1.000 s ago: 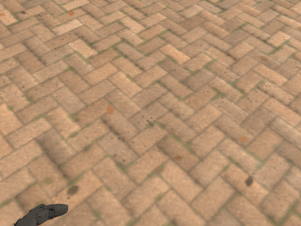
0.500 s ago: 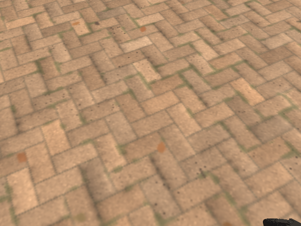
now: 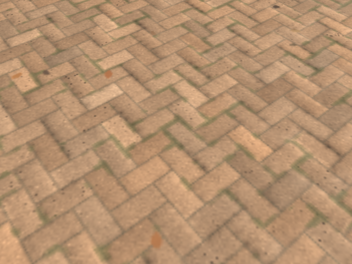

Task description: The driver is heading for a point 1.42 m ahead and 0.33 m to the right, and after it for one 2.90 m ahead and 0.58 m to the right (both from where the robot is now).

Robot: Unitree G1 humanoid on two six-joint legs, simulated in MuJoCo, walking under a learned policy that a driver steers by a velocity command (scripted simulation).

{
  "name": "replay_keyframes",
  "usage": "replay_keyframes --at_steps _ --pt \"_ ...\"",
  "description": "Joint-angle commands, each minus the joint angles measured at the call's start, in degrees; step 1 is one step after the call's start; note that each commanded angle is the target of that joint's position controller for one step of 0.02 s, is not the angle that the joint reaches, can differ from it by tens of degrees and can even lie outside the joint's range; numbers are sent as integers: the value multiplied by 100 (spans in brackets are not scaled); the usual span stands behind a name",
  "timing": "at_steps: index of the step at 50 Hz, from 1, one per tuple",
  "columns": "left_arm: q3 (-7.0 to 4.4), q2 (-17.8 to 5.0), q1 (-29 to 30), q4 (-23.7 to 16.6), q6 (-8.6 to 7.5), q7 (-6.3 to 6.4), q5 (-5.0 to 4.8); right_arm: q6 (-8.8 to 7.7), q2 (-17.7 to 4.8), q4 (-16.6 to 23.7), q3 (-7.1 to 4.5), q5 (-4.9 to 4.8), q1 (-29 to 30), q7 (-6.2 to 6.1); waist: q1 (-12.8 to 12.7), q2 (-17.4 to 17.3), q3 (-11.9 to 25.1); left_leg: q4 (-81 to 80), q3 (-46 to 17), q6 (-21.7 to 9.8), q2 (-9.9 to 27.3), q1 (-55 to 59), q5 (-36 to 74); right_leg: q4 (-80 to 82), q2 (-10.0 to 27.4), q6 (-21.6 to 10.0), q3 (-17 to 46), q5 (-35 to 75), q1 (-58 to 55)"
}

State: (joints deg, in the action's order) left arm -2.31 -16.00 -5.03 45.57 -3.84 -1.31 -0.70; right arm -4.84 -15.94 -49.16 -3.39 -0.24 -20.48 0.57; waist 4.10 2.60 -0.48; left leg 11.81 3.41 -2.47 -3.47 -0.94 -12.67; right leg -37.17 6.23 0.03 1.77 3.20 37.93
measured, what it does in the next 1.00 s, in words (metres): walks ahead, turning right: right foot, then left foot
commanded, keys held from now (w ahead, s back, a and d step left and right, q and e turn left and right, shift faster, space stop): w+e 0.54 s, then w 0.46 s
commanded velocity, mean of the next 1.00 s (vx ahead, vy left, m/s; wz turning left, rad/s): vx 0.50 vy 0.00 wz -0.35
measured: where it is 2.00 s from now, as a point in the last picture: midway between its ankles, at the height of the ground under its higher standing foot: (233, 130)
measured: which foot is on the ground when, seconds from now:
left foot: down 0.00-0.16, up 0.18-0.62, down 0.64-1.00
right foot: up 0.00-0.12, down 0.14-0.66, up 0.68-1.00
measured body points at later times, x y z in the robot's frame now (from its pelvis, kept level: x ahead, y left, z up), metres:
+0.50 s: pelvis +0.28 -0.07 +0.00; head +0.31 -0.09 +0.45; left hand +0.39 +0.20 -0.11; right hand +0.43 -0.37 -0.09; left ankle +0.50 +0.07 -0.69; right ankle +0.22 -0.14 -0.75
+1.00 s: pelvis +0.54 -0.11 +0.00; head +0.57 -0.12 +0.45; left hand +0.83 +0.04 -0.09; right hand +0.44 -0.37 -0.12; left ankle +0.53 +0.01 -0.75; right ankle +0.63 -0.32 -0.70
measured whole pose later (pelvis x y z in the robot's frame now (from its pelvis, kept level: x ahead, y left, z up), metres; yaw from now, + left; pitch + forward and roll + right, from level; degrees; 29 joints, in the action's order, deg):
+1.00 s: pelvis +0.54 -0.11 +0.00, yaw -22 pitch +2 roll +1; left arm -2.7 -15.9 -6.4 39.1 -3.6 -0.7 -0.5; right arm -4.8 -15.6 -49.2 -3.0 -0.8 -21.7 0.9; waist 5.4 2.3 -1.3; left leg 13.9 0.7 -2.3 -3.0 -3.4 -12.4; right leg -39.3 5.3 0.4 2.8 -3.1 36.3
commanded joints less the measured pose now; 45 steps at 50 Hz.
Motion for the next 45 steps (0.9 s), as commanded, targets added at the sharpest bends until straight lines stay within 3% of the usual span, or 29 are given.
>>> replay_keyframes --at_steps 1,3,5,6,7,8,9,10,11,12,13,14,16,19,23,27,30,31,32,33,34,35,36,37,38,39,41,45 --pt "-33 -326 626 -532 -62 -87 -54 -44 -974 161 -241 -26 -26 -46 23 -543 -332 -395 -475 -835 1735 -21 1249 332 -105 -144 -41 54 -44" --pt "-47 -384 756 -666 -60 -152 -56 18 -1002 81 -268 -41 -48 -72 7 -562 -363 -152 -384 -731 1902 440 1579 444 -171 -306 -45 -429 97" --pt "-100 -495 546 -701 -62 -196 -29 90 -1081 84 -298 -51 78 -113 -169 -677 -173 384 -184 -574 1919 687 2902 516 -383 -485 -286 -941 -329" --pt "-182 -615 105 -617 -55 -194 -11 136 -1129 118 -307 -51 189 -144 -430 -727 141 1003 12 -454 1814 660 3973 602 -616 -595 -518 -995 -1034" --pt "-345 -865 -725 -381 -43 -164 -13 189 -1056 169 -274 -22 194 -189 -800 -610 632 2103 299 -275 1554 345 4513 735 -870 -745 -636 -842 -2210" --pt "-525 -1359 -1704 -219 -7 -91 -19 177 -899 346 -179 97 122 -248 -1132 18 1295 3897 482 -20 1283 -971 3134 659 -46 -1124 664 -536 -3943" --pt "-598 -1786 -1834 -191 -1 -102 -82 15 -169 515 63 195 -457 -136 -664 1405 1835 5777 88 356 79 -3508 -1491 1329 1162 -2147 3702 -1762 -5846" --pt "-447 -1249 -1957 -256 -10 -100 -98 -175 -647 471 -24 27 -21 -54 -1006 785 2014 6375 -896 248 226 -4199 -1960 1892 1225 -2052 4260 -2414 -6072" --pt "-395 -1076 -1694 -306 -33 -79 -44 -294 -873 666 -83 -152 505 -3 -1031 544 1265 6374 -898 139 466 -4571 -1472 1977 1064 -1835 3510 -2047 -5501" --pt "-379 -1012 -1367 -398 -45 -63 -16 -354 -824 733 -59 -118 764 -31 -880 4 850 6039 -837 98 696 -4426 -1011 2007 854 -1708 2918 -1480 -4744" --pt "-342 -878 -1070 -482 -40 -54 15 -360 -836 750 -94 10 880 -71 -691 -207 539 5590 -813 142 846 -4134 -751 2105 696 -1658 2501 -864 -4008" --pt "-298 -762 -894 -568 -42 -36 77 -310 -844 773 -128 62 831 -85 -491 -83 472 5349 -860 176 954 -3725 -599 2227 552 -1638 2251 -409 -3519" --pt "-304 -744 -818 -631 -38 2 48 -189 -712 799 -130 95 725 -92 -328 30 380 4904 -814 316 969 -3464 -525 2427 417 -1695 1983 -96 -3035" --pt "-377 -952 -1040 -594 -44 117 -2 -93 -545 967 -88 124 1155 -124 -409 17 139 3982 -697 548 869 -3555 237 2583 242 -1641 1600 82 -2615" --pt "-399 -973 -1359 -516 27 208 -54 -147 -362 1189 -16 76 1974 -57 -713 152 20 2394 -656 602 543 -3031 1640 2465 -115 -1282 1294 -406 -2324" --pt "-406 -948 -1701 -412 105 236 -97 -225 -517 1374 -54 -13 2414 35 -841 219 -3 1725 -794 523 362 -2762 1638 2067 67 -1184 1794 -763 -2742" --pt "-402 -895 -1704 -373 149 262 -43 -301 -671 1304 -112 -6 2119 89 -678 426 57 1495 -740 287 401 -2442 1132 1600 303 -1072 2068 -471 -3241" --pt "-377 -820 -1651 -380 162 255 -33 -324 -725 1197 -157 20 1746 74 -473 453 185 1273 -606 140 349 -1926 1092 1287 182 -982 2008 -47 -3257" --pt "-302 -624 -1624 -423 152 230 1 -350 -896 1083 -235 90 1171 41 -203 360 647 1300 -735 -106 578 -934 1108 507 -112 -823 1781 313 -3082" --pt "-194 -387 -1658 -541 136 228 106 -346 -1212 994 -310 144 275 4 138 -277 1456 1453 -1742 -486 1502 524 1077 -1076 -502 -611 1305 -684 -2322" --pt "-114 -103 -2539 -578 64 219 -87 -258 -1601 683 -438 132 -196 64 -230 -2290 1910 881 -4344 -1411 2541 2066 -208 -2785 -1256 -233 725 -3441 -285" --pt "-187 -641 -2380 -448 31 225 -137 -243 -1045 743 -309 -42 -132 103 -66 -1604 1446 562 -4764 -1312 2544 1880 -1444 -3426 -902 -202 1007 -3597 451" --pt "-256 -889 -1690 -536 24 210 -127 -218 -751 778 -227 -52 132 89 57 -1004 711 493 -3901 -1085 2308 1215 -1362 -3541 -717 -199 942 -3075 652" --pt "-244 -829 -1299 -626 16 217 -68 -184 -705 830 -183 21 424 89 -44 -570 362 396 -3276 -981 2079 567 -734 -3399 -509 -181 702 -2679 512" --pt "-252 -765 -1055 -703 -10 200 11 -159 -607 805 -147 52 591 89 -134 -501 83 264 -2869 -996 1892 89 -111 -3066 -346 -160 598 -2413 447" --pt "-255 -681 -1071 -721 -16 170 19 -164 -541 793 -106 100 662 78 -280 -665 65 153 -2547 -958 1737 -215 326 -2825 -180 -156 530 -2234 181" --pt "-216 -475 -1143 -709 1 138 1 -181 -518 717 -96 53 622 79 -364 -849 123 -30 -2151 -1018 1593 -449 851 -2431 -99 -96 348 -2158 -51" --pt "-106 -244 -486 -931 -17 113 52 -148 -845 556 -178 -22 445 19 -233 -689 -17 -334 -1560 -1083 1556 -582 1381 -1160 -5 36 141 -1289 25"
Keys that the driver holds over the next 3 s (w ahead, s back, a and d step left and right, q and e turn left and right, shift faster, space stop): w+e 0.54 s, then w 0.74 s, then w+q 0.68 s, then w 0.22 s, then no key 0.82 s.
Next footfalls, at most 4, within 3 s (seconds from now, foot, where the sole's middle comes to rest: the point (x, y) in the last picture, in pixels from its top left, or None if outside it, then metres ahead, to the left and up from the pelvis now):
0.14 right None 0.26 -0.14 -0.78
0.64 left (172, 244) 0.57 0.00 -0.78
1.16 right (249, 201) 0.72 -0.34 -0.78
1.70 left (207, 137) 1.08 -0.21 -0.78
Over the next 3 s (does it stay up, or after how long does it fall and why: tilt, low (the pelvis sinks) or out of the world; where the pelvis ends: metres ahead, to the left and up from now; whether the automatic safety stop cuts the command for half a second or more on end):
stays up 1.35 -0.31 -0.01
